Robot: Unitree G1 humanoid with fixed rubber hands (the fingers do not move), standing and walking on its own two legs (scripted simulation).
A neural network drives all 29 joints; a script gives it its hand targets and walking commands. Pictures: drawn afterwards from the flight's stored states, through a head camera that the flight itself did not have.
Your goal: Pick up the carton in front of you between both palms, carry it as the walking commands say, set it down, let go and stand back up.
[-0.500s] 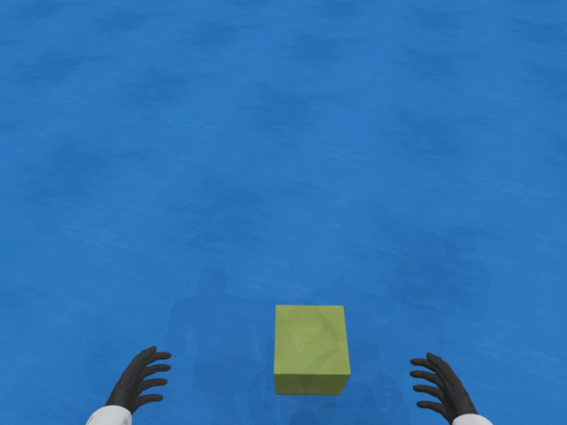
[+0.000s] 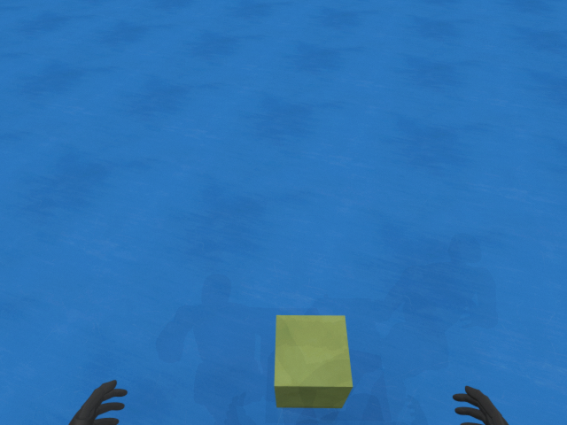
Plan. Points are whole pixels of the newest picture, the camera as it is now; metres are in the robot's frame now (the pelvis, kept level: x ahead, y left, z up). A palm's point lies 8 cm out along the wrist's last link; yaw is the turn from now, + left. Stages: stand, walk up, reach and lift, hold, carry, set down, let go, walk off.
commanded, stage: stand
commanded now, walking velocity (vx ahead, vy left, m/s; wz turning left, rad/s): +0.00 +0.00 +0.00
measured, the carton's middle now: (309, 362) +0.41 -0.06 -0.64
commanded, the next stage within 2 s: none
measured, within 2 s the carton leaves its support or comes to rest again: neither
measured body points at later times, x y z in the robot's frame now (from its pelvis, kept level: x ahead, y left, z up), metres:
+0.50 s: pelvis +0.00 -0.01 +0.00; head +0.00 -0.02 +0.45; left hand +0.12 +0.30 -0.09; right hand +0.12 -0.30 -0.10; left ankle -0.08 +0.12 -0.73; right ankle +0.02 -0.12 -0.73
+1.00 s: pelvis -0.02 -0.01 +0.01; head -0.02 -0.02 +0.46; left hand +0.08 +0.31 -0.10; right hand +0.09 -0.31 -0.11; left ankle -0.08 +0.12 -0.73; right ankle +0.02 -0.12 -0.73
